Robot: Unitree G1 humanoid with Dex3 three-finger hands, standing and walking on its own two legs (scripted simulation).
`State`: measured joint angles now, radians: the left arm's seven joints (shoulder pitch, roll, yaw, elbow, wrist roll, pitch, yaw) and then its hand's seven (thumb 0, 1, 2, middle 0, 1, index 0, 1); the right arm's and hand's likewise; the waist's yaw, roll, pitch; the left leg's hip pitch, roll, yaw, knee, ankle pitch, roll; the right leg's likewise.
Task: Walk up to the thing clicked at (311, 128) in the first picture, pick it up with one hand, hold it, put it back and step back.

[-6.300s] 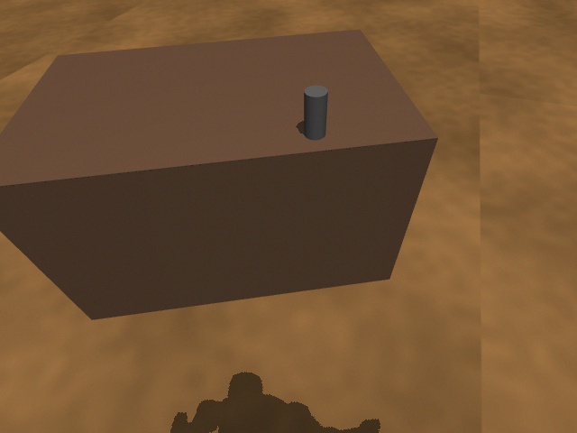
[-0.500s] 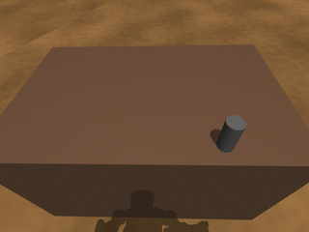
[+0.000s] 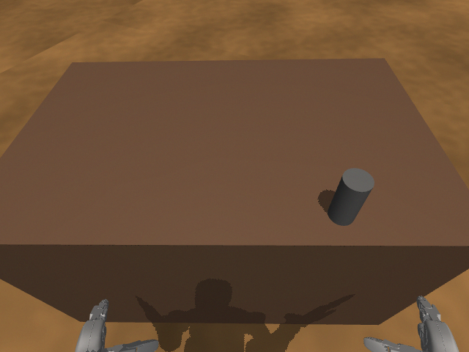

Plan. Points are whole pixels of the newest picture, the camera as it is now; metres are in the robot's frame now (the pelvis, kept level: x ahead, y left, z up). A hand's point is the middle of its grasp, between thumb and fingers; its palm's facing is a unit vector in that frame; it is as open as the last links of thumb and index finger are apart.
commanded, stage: rise first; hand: right
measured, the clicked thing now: (348, 198) +0.42 -0.20 -0.02
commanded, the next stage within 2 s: go down in 1.28 s
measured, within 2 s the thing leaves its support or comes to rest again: neither
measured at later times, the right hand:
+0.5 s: hand (421, 320) +0.19 -0.25 -0.01, palm faces +0.26 +0.90 -0.35, open 17.4 cm
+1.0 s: hand (441, 321) +0.17 -0.25 +0.05, palm faces +0.27 +0.89 -0.37, open 17.4 cm
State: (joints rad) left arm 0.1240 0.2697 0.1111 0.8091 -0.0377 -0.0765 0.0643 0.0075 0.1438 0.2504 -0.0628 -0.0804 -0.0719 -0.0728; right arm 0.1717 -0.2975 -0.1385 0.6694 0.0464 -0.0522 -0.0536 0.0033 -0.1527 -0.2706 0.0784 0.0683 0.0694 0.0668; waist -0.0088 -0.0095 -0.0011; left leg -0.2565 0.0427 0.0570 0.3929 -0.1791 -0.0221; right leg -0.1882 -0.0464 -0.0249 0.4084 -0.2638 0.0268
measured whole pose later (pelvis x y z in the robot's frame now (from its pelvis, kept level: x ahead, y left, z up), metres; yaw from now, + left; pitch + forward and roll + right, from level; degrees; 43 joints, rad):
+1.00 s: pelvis -0.01 +0.00 +0.00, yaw -1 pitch -3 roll +0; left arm 0.24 0.22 0.14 0.63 -0.02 -0.11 0.05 -0.01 -0.53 0.06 -0.06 -0.06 -0.06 -0.07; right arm 0.48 -0.29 -0.22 -0.08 0.04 -0.16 -0.02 -0.01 0.51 -0.05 0.06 0.06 0.05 0.05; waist -0.04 -0.04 0.05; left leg -0.15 0.05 0.07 0.39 -0.19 -0.02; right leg -0.08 -0.04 -0.02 0.39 -0.26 0.02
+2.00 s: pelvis -0.01 +0.00 +0.00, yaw -2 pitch +0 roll +0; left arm 0.17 0.21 0.06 0.73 -0.03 -0.15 0.14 -0.01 -0.52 0.04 -0.06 -0.05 -0.06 -0.05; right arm 0.05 -0.42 -0.49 0.32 0.27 -0.21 0.35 -0.02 0.57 -0.06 0.03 0.06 0.04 0.06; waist -0.01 -0.02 -0.01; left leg -0.22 0.05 0.09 0.44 -0.21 -0.02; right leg -0.17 -0.04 0.01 0.45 -0.28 0.03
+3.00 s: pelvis -0.01 +0.00 -0.01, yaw -1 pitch +8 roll +2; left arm 0.22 0.25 -0.05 0.66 -0.01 -0.22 0.20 -0.01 -0.54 0.06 -0.06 -0.06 -0.06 -0.07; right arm -0.41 -0.73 -0.63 0.92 0.29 -0.18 0.62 -0.02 0.58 -0.07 0.03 0.06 0.04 0.06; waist 0.05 0.01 -0.06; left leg -0.43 0.04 0.08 0.53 -0.23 -0.02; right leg -0.41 -0.06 0.01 0.62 -0.34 0.03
